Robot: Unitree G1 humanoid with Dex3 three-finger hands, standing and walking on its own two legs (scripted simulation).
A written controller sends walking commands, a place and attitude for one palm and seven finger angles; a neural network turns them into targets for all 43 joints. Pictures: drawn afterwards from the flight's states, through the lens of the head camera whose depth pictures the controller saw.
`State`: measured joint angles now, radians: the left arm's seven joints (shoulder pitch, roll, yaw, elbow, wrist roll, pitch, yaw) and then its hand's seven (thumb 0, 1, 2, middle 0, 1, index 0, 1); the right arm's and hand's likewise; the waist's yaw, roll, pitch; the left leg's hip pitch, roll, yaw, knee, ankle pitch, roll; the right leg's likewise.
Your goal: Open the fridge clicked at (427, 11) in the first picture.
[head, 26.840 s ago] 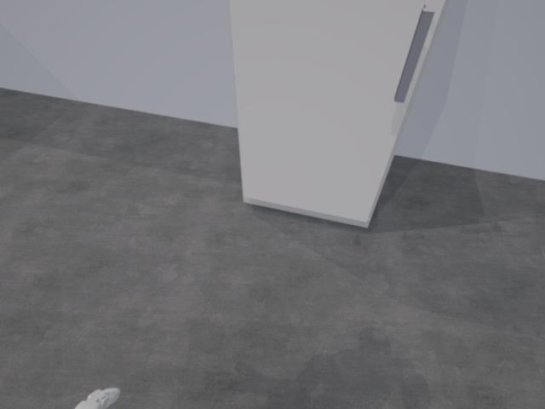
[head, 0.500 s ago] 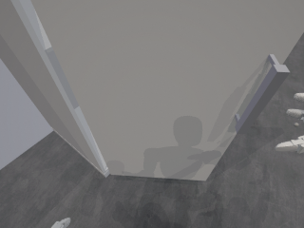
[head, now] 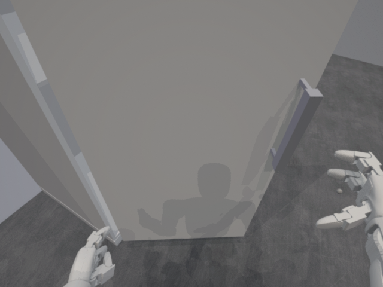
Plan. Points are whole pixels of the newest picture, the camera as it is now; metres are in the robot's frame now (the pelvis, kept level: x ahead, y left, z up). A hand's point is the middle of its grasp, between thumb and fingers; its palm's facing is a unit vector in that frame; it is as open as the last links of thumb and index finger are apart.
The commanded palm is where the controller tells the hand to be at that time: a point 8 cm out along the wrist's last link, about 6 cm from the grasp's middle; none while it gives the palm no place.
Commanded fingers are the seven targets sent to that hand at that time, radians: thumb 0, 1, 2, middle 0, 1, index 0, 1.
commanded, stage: slip the hand off the handle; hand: right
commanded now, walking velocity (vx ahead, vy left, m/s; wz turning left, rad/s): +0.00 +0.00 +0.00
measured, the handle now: (289, 128) +0.46 -0.23 +0.10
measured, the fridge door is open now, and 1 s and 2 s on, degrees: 56 56 56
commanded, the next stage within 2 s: draw the hand back to the body in 0.44 s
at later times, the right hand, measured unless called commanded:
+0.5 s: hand (340, 186) +0.29 -0.28 +0.10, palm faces +0.24 +0.95 -0.19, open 14.7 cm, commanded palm +0.25 -0.32 +0.12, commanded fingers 0.00 0.55 -0.20 0.25 1.15 0.25 1.15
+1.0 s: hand (367, 193) +0.25 -0.29 +0.15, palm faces +0.40 +0.92 +0.02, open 14.7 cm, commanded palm +0.20 -0.32 +0.15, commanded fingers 0.00 0.44 -0.25 0.25 1.09 0.25 1.09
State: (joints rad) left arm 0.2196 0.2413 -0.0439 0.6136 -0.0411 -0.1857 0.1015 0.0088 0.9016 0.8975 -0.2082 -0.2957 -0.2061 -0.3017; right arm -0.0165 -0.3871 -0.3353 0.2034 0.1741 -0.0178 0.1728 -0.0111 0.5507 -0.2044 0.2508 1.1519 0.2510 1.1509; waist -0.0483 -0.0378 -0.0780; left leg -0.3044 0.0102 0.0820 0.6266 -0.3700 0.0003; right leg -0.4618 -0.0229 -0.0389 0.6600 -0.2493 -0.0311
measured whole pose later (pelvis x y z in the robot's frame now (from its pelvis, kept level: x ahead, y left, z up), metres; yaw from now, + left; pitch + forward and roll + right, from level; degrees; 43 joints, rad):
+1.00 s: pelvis +0.00 +0.00 +0.01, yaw +0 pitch +0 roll +1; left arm 0.19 0.20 -0.07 0.67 -0.04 -0.25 0.13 0.01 0.90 0.90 -0.21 -0.30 -0.21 -0.30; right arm 0.09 -0.30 -0.43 -0.03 0.31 0.07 0.09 -0.01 0.55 -0.20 0.25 1.15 0.25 1.15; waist -0.08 -0.03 -0.08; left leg -0.22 0.01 0.08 0.57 -0.35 0.00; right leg -0.37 -0.02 -0.04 0.60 -0.23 -0.03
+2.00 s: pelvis +0.03 +0.02 +0.02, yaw +1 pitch -5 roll +0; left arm 0.17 0.22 -0.02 0.66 0.01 -0.11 0.09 0.01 0.90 0.90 -0.21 -0.30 -0.20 -0.30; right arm 0.44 -0.35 -0.34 -0.35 0.08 -0.06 -0.11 0.01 -0.85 -0.88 0.21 0.33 0.21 0.33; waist -0.08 -0.04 0.02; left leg 0.01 0.00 0.06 0.36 -0.29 0.01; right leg -0.14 -0.01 -0.05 0.40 -0.18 -0.01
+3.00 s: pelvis -0.08 -0.04 +0.01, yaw -4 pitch -1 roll +4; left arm 0.21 0.21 -0.01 0.61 0.00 -0.06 0.09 0.01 0.90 0.90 -0.21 -0.30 -0.21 -0.30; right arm 0.56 -0.41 -0.40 -0.54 0.05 -0.20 -0.14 0.02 -0.89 -0.90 0.21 0.30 0.21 0.30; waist -0.05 -0.02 0.01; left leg -0.24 -0.03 0.01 0.49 -0.23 -0.02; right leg -0.46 0.02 -0.01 0.56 -0.20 -0.04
